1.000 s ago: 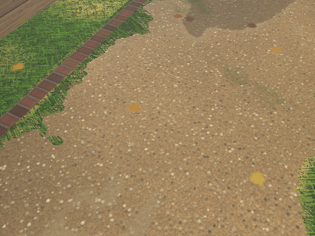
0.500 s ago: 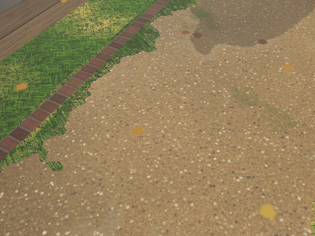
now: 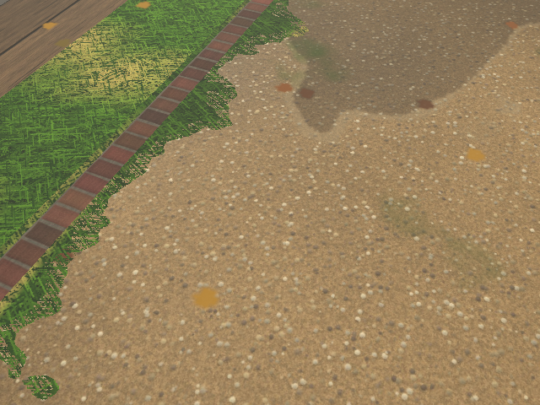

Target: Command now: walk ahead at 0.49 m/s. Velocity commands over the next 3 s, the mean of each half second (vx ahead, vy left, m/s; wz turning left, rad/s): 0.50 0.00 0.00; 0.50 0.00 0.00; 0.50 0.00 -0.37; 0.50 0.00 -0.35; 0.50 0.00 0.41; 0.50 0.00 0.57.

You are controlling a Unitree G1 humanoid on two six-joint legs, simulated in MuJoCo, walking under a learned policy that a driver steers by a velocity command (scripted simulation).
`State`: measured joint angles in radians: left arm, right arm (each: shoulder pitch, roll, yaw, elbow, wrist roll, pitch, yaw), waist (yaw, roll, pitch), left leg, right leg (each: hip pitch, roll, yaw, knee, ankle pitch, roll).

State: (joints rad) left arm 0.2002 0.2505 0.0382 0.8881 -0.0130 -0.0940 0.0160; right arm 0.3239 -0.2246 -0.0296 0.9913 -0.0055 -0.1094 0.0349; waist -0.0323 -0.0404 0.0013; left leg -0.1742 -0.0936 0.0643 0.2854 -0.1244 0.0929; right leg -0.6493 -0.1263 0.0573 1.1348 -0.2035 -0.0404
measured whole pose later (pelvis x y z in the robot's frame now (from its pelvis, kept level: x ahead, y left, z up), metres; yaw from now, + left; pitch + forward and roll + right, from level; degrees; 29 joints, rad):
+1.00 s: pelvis +0.55 -0.01 -0.01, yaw +1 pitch +2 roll +0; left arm 0.30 0.26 0.05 0.96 -0.03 -0.10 0.00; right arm 0.17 -0.24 -0.05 0.90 0.00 -0.10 0.03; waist 0.00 -0.03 0.02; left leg -0.35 -0.03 0.07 0.46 -0.15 0.06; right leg -0.42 -0.05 0.03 1.19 -0.36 -0.05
